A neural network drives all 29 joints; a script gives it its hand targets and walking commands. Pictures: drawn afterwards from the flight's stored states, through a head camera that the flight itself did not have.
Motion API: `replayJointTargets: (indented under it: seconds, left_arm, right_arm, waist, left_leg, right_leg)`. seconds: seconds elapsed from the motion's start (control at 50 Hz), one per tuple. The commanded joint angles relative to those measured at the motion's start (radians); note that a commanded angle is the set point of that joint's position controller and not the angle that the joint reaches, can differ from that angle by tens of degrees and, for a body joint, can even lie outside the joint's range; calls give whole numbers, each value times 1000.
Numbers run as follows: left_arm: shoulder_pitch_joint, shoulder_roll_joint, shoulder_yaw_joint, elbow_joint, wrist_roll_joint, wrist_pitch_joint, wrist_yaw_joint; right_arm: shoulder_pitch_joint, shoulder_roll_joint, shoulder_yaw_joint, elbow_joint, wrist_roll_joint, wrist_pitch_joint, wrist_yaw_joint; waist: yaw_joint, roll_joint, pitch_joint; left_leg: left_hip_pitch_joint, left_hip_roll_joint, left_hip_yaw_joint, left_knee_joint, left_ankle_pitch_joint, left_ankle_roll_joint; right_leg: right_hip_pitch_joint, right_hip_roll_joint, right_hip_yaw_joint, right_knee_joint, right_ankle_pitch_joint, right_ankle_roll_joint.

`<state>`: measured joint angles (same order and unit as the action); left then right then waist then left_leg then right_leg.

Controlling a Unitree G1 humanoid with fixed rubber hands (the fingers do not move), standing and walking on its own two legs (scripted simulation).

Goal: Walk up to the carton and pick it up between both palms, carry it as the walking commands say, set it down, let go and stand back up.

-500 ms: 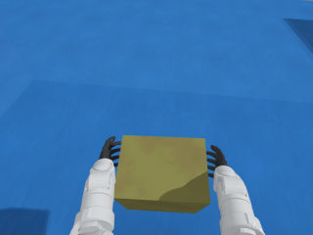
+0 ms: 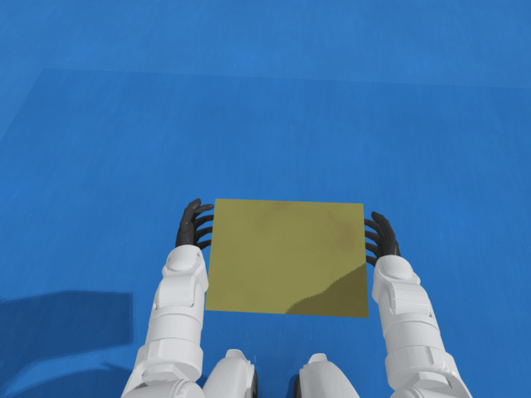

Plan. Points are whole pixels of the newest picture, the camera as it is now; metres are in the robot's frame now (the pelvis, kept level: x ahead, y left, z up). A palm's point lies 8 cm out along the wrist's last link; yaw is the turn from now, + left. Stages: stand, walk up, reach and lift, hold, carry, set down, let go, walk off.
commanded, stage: set down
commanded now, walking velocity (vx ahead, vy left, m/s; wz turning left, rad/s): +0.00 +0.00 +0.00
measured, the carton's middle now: (284, 263) +0.36 -0.01 -0.13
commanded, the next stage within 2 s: none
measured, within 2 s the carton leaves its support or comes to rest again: neither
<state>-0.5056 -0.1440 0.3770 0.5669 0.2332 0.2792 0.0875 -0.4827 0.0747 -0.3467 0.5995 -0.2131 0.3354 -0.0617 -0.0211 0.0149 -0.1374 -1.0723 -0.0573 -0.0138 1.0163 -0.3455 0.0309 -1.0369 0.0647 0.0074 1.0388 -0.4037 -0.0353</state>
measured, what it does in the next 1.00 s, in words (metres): lowers itself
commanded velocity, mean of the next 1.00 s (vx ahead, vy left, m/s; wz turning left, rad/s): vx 0.00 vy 0.00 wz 0.00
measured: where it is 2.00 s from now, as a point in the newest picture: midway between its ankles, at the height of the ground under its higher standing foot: outside the picture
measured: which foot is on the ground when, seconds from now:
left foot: down 0.00-1.00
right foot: down 0.00-1.00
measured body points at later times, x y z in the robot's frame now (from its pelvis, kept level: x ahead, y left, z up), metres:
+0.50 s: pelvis -0.03 +0.00 -0.09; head +0.15 -0.01 +0.32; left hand +0.40 +0.14 -0.14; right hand +0.38 -0.18 -0.16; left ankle +0.07 +0.10 -0.66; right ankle +0.04 -0.10 -0.66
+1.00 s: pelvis -0.03 +0.00 -0.16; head +0.20 -0.01 +0.23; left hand +0.42 +0.14 -0.24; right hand +0.41 -0.18 -0.25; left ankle +0.07 +0.10 -0.66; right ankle +0.04 -0.10 -0.66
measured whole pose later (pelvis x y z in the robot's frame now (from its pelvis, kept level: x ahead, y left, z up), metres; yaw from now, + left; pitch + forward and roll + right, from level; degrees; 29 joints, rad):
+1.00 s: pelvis -0.03 +0.00 -0.16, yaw +0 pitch +39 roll +0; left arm -0.81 -0.04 0.37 0.67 0.09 0.25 0.18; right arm -0.84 -0.08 -0.26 0.75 -0.08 0.31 -0.12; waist -0.02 0.03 -0.17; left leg -1.83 -0.11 -0.03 1.65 -0.50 0.00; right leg -1.79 0.10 -0.01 1.68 -0.57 -0.03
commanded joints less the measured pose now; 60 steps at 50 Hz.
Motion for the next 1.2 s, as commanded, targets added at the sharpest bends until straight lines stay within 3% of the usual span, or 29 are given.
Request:
replayJointTargets:
  seconds: [0.0,0.04,0.06,0.08,0.14,0.2,0.24,0.26,0.28,0.3,0.34,0.42,0.44,0.46,0.58,0.62,0.66,0.68,0.7,0.72,0.74,0.8,0.84,0.96,0.98,1.0,1.12,1.16,1.18]
  left_arm:
    - [-561,-979,-608,28,-137,-13,-264]
    - [-506,-1024,-559,145,-131,13,-271]
    - [-481,-1020,-551,166,-138,-6,-266]
    - [-565,-1016,-591,81,-156,-21,-270]
    - [-522,-1018,-584,84,-136,-11,-253]
    - [-596,-987,-613,21,-149,-30,-225]
    - [-689,-1037,-670,0,-203,-28,-237]
    - [-653,-967,-609,42,-162,-21,-239]
    - [-672,-1007,-642,27,-193,-21,-229]
    - [-665,-1018,-625,39,-184,-7,-226]
    - [-713,-1007,-659,42,-199,-3,-228]
    - [-757,-1002,-582,77,-176,1,-209]
    - [-834,-979,-591,33,-201,-7,-224]
    - [-728,-970,-562,116,-174,8,-217]
    - [-868,-992,-546,110,-222,-6,-219]
    - [-848,-980,-581,113,-225,1,-209]
    - [-807,-959,-527,107,-196,-12,-195]
    - [-878,-1002,-599,54,-245,-26,-196]
    - [-805,-965,-529,187,-214,-2,-196]
    - [-878,-952,-568,77,-237,-24,-195]
    - [-889,-937,-573,39,-227,-26,-191]
    - [-934,-962,-617,2,-276,-40,-185]
    - [-871,-922,-572,66,-235,-30,-176]
    - [-1019,-940,-610,16,-286,-31,-166]
    - [-957,-902,-583,68,-256,-29,-160]
    - [-965,-901,-569,91,-249,-28,-158]
    - [-947,-895,-557,92,-240,-29,-150]
    - [-993,-904,-545,68,-244,-41,-155]
    - [-1125,-888,-582,10,-275,-49,-156]
  right_arm:
    - [-718,949,566,-130,183,-93,301]
    - [-722,870,538,-130,151,-85,295]
    - [-759,920,579,-144,168,-90,292]
    - [-691,935,547,-110,162,-91,297]
    - [-702,951,570,-97,169,-90,291]
    - [-815,942,610,-155,234,-102,306]
    - [-752,911,575,-120,171,-96,289]
    - [-811,962,610,-129,211,-91,281]
    - [-734,917,541,-28,181,-85,288]
    - [-819,927,570,-84,205,-83,285]
    - [-868,906,599,-153,221,-98,284]
    - [-883,970,560,-35,205,-63,277]
    - [-941,923,559,-85,214,-69,277]
    - [-985,948,607,-135,253,-72,266]
    - [-1039,905,567,-110,225,-83,250]
    - [-1004,850,541,-86,214,-92,250]
    - [-999,881,554,-77,238,-96,258]
    - [-997,866,579,-95,247,-104,250]
    - [-1099,842,586,-140,259,-104,242]
    - [-987,875,542,-12,240,-94,249]
    - [-1015,896,571,-59,259,-101,248]
    - [-1024,890,589,-100,263,-103,242]
    - [-1019,899,598,-80,299,-110,234]
    - [-1127,820,572,-126,293,-121,222]
    - [-1104,812,577,-57,298,-118,209]
    - [-1036,818,538,10,244,-106,208]
    - [-1150,785,574,-54,314,-119,216]
    - [-1132,795,546,-9,274,-118,214]
    - [-1076,820,499,40,259,-118,213]
  waist:
    - [-6,-17,-745]
    - [-44,-2,-756]
    - [-39,-99,-799]
    - [-74,-49,-820]
    - [8,5,-908]
    - [17,17,-960]
    - [-88,-22,-978]
    - [7,-29,-878]
    - [-61,11,-919]
    - [-12,27,-947]
    - [-46,35,-927]
    - [-9,-11,-925]
    - [-52,-35,-920]
    - [24,-14,-1007]
    - [-47,-52,-990]
    - [-70,13,-1020]
    - [6,-9,-968]
    - [-48,15,-1115]
    - [-27,-7,-1046]
    - [-47,-8,-1027]
    - [-14,-3,-1032]
    - [-47,-44,-1198]
    - [34,9,-1173]
    - [-75,-28,-1192]
    - [7,45,-1131]
    - [-67,-36,-1048]
    - [24,32,-1171]
    - [6,-7,-1081]
    - [-67,-2,-1044]
  left_leg:
    - [430,-50,-76,-39,348,-29]
    - [410,-50,-77,-35,289,-43]
    - [366,-51,-92,2,311,-23]
    - [348,-55,-74,-9,318,-32]
    - [366,-78,-69,27,353,-40]
    - [353,-77,-72,77,283,-36]
    - [281,-89,-73,119,252,-49]
    - [185,-77,-46,121,232,-33]
    - [238,-78,-61,114,204,-51]
    - [252,-79,-59,124,184,-47]
    - [193,-87,-55,165,226,-51]
    - [161,-91,-41,187,102,-35]
    - [65,-98,-38,237,74,-36]
    - [81,-92,-20,244,103,-27]
    - [2,-107,-28,311,56,-41]
    - [43,-107,-32,316,108,-51]
    - [9,-105,-38,337,175,-38]
    - [33,-115,-38,359,196,-54]
    - [-4,-104,-35,359,84,-37]
    - [-47,-106,-27,365,115,-49]
    - [-44,-112,-24,378,173,-44]
    - [-27,-118,-6,436,219,-56]
    - [-27,-118,-7,436,225,-49]
    - [-63,-117,-28,511,191,-57]
    - [-125,-119,1,521,209,-65]
    - [-173,-118,-22,505,157,-62]
    - [-138,-116,0,558,224,-58]
    - [-220,-114,-8,580,179,-64]
    - [-250,-123,7,586,166,-76]
  right_leg:
    - [201,35,76,-90,361,33]
    - [188,44,54,-88,284,23]
    - [193,42,58,-69,306,36]
    - [191,51,40,-56,348,33]
    - [182,52,59,-13,350,29]
    - [86,51,64,42,265,39]
    - [111,54,56,42,274,29]
    - [112,50,70,53,277,41]
    - [30,58,49,72,209,28]
    - [56,63,54,98,196,27]
    - [-2,54,47,112,246,35]
    - [-25,65,47,151,121,35]
    - [1,58,58,143,120,40]
    - [39,56,62,156,145,50]
    - [-15,62,44,222,106,49]
    - [-97,76,23,260,147,40]
    - [-125,74,52,279,194,42]
    - [-62,73,44,288,227,41]
    - [-62,65,49,279,122,47]
    - [-95,66,37,298,169,37]
    - [-117,78,48,321,225,47]
    - [-61,86,30,348,269,50]
    - [-83,88,51,363,271,54]
    - [-177,86,23,437,235,46]
    - [-166,78,52,423,249,45]
    - [-213,89,27,428,222,57]
    - [-233,101,26,527,271,50]
    - [-293,91,30,524,219,43]
    - [-294,97,17,507,233,43]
